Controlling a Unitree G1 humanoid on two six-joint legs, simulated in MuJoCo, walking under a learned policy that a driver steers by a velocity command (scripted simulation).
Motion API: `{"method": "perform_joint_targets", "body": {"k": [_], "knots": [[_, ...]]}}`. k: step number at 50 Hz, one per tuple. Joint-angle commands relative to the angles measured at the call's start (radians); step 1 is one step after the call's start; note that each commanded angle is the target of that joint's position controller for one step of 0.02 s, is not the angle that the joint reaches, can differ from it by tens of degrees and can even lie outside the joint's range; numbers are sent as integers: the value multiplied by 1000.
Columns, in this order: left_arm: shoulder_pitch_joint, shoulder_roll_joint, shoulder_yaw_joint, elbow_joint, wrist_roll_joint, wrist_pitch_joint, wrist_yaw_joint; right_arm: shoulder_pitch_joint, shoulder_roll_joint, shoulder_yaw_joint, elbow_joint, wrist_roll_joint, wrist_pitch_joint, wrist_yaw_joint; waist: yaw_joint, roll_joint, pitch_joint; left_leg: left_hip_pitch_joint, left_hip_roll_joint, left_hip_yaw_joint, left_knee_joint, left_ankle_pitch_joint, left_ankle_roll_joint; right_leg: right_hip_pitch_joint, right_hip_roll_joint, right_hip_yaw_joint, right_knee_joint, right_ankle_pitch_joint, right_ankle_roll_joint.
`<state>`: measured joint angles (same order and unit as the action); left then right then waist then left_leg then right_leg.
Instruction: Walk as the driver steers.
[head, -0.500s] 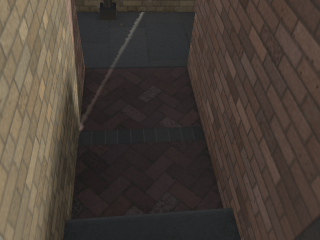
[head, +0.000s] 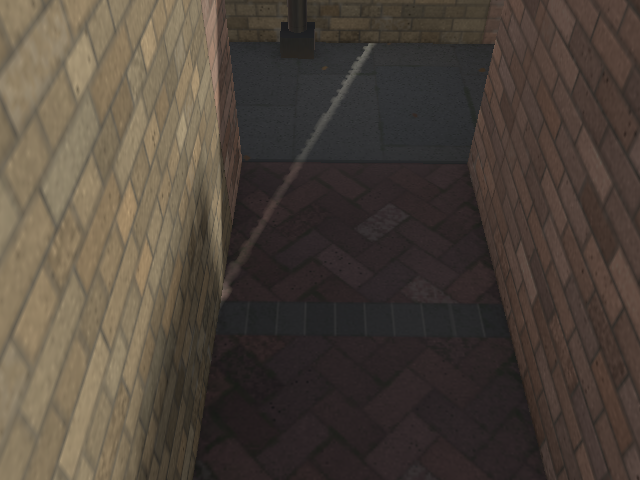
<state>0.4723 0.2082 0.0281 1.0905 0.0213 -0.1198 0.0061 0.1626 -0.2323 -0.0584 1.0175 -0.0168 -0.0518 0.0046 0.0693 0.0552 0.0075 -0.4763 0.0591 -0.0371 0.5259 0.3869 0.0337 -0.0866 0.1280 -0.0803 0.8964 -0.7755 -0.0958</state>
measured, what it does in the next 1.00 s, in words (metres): goes down: left foot 0.17 m lower, then right foot 0.17 m lower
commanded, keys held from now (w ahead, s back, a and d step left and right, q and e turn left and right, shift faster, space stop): w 1.00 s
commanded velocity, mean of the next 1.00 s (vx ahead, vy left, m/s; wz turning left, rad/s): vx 0.50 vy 0.00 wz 0.00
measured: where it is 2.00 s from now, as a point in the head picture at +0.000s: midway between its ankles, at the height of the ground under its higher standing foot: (341, 366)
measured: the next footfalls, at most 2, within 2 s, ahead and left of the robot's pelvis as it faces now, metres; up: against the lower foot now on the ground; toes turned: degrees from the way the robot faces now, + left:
left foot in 0.06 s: +0.16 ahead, +0.09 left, -0.17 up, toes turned +4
right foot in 0.60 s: +0.46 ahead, -0.07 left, -0.33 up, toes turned +1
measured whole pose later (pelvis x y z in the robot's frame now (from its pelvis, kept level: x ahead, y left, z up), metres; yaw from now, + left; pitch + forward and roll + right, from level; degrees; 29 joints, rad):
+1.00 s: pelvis +0.58 +0.02 -0.32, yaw +0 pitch -1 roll -3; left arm 0.51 0.22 0.04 1.08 0.04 -0.13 0.00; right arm 0.06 -0.25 -0.06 0.98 -0.02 -0.06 0.02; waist 0.12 0.06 0.01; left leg -0.51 0.07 -0.04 0.52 0.37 0.03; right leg -0.10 0.12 -0.02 0.82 -0.71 -0.07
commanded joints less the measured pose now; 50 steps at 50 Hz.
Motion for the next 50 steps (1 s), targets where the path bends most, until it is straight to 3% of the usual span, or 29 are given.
{"method": "perform_joint_targets", "body": {"k": [1, 3, 4, 5, 6, 8, 9, 10, 12, 14, 17, 20, 24, 26, 27, 28, 29, 30, 31, 32, 33, 34, 35, 37, 38, 40, 42, 44, 50], "knots": [[51, 92, 11, 2, 43, 20, 14, 104, -49, -8, -6, 6, 0, -20, -19, -113, 151, 211, -23, 110, -96, 48, 8, -204, -198, 204, 14, 850, -113], [69, 98, 7, 21, 21, 38, 19, 362, -122, -36, 65, -30, -2, -33, -136, -59, 86, 392, -15, 109, -323, -79, 32, -139, -145, 168, 403, 1003, -108], [67, 103, 19, 21, 9, 47, 14, 458, -171, -53, 92, -46, 8, -31, -178, 35, 39, 611, 61, 46, -287, -80, 50, -311, -62, 151, 729, 711, -106], [172, -13, 0, -13, -35, 35, 19, 530, -211, -51, 107, -61, -4, -12, -122, 235, -114, 998, 273, -116, 195, 613, 151, -719, 14, 140, 1074, -156, -69], [160, 7, -6, -29, -25, 40, 33, 579, -180, -45, 106, -11, -2, 4, -148, 152, -204, 1063, 352, -267, 198, 380, 205, -915, -23, 177, 1128, -113, -79], [-40, 65, 0, -85, 32, 71, 16, 484, -150, -40, 80, 23, 18, -25, -152, 115, -67, 719, 397, -446, -86, -680, 309, -1065, -99, 176, 992, 113, -41], [-156, 96, 0, -102, 66, 84, 6, 435, -81, -17, 61, 21, 14, -35, -145, -2, 64, 535, 352, -433, -144, -830, 280, -1067, -115, 173, 967, 187, -24], [-200, 95, 3, -119, 45, 84, 2, 346, -35, 11, 39, 14, -4, -46, -90, -91, 149, 308, 266, -315, -141, -753, 181, -942, -154, 278, 604, 517, 16], [-182, 62, -4, -94, 37, 112, -2, 290, -44, 19, 31, 23, -34, -67, -12, -51, 195, -37, 139, -123, -145, -412, 104, -626, -146, 195, 274, 696, 79], [-101, -10, -18, -43, 47, 135, -2, 363, -128, -1, 45, 20, -47, -69, -9, 67, 58, 18, 167, -122, -85, -115, 134, -497, -110, 107, 319, 784, 87], [-286, 46, -7, -110, 15, 103, -25, 451, 0, 25, 75, 78, -49, -88, -61, 43, 85, 178, 71, -82, 47, -448, 72, -684, -159, 169, 15, 1146, 44], [-404, 33, -13, -167, 52, 95, -45, 382, -17, 18, 49, 69, -36, -94, -83, 19, 108, 17, 31, -83, 92, -612, 86, -441, -121, 108, -121, 1329, 57], [-566, 44, -12, -241, 37, 89, -33, 473, -27, 4, 71, 24, -15, -96, -183, 10, 192, 241, 82, -190, 224, -508, 134, -647, -127, 154, -209, 1106, 74], [-573, 13, -20, -269, 0, 69, -28, 448, -27, -1, 53, 0, -3, -95, -208, 6, 224, 174, 50, -136, 294, -468, 139, -494, -141, 107, -429, 1088, 68], [-489, 5, -6, -222, 31, 69, -29, 449, -17, 5, 84, 7, 0, -96, -171, 27, 132, 86, 93, -147, 416, -440, 153, -325, -130, 87, -195, 1182, 53], [-360, 16, -7, -176, 33, 70, -24, 420, -27, 3, 70, 3, -4, -87, -116, 6, 92, 128, 64, -117, 534, -344, 148, -283, -112, 98, -252, 1077, 22], [-261, 35, -1, -156, -10, 71, -24, 398, -54, -2, 60, -14, 1, -90, -66, -1, 104, 171, 57, -146, 650, -249, 190, -204, -160, 161, -590, 806, 1], [15, 58, 17, -49, 22, 66, -15, 337, -65, -7, 69, 12, -19, -64, 67, -77, -27, 3, 39, -39, 898, -24, 147, 191, -65, -13, -395, 1035, 7], [0, 133, 39, -47, 26, 58, -21, 388, -25, -6, 48, 14, -28, -44, 46, -303, 17, -193, -108, -3, 1274, -753, 134, 313, -249, 201, -620, 1265, -85], [90, 175, 51, -40, 34, 52, -29, 414, -4, -18, 19, 47, -36, -56, 7, -305, -167, -540, -125, 18, 1546, -1244, 110, 666, -422, 346, -173, 1646, -152], [91, 157, 46, -57, 6, 58, -37, 389, -55, -14, 2, 35, -37, -51, 35, -222, -294, -621, -103, -18, 1576, -1190, 128, 684, -452, 414, -180, 1459, -177], [44, 195, 59, -69, 23, 44, -23, 344, -64, -18, -19, 13, -38, -45, 28, -211, -228, -718, -68, -104, 1433, -1023, 115, 546, -541, 585, -324, 856, -299], [-48, 100, 33, -98, 19, 43, -14, 269, -77, -29, 4, -34, -17, -41, -24, -8, -88, -625, -20, -73, 1273, -950, 101, 268, -456, 572, -432, 548, -245], [-69, 71, 5, -81, 46, -7, -18, 230, -26, -31, 13, -39, 6, -41, -82, -43, 76, -473, -15, -163, 994, -746, 56, -110, -445, 574, -401, 717, -229], [-92, 78, 0, -97, 14, -21, -11, 169, -32, -33, -4, -30, 22, -30, -106, 6, 145, -320, 5, -132, 685, -633, -3, -304, -396, 452, -493, 796, -190], [-84, 167, 29, -81, 34, -23, -15, 242, 12, -21, 33, -49, 48, -22, -133, -143, 55, -96, -8, -26, 653, -507, -37, -367, -354, 389, -476, 1023, -192], [-68, 102, 23, -57, -1, -35, -9, 91, -62, -37, -20, -17, 22, -3, -103, -129, 88, -168, 19, -77, 396, -213, -24, -276, -258, 304, -395, 821, -144], [-82, 82, 18, -64, -18, -44, -3, -89, -31, -17, -59, -9, -13, 24, -42, -103, 91, 31, -21, 25, 136, 98, -6, -368, -184, 239, -424, 538, -119], [46, 102, 22, -45, 32, -3, 13, -208, -66, -4, -114, 13, -40, 5, 68, -127, 169, -35, 32, -1, -133, -16, -9, -84, -230, 310, -206, 601, -131]]}}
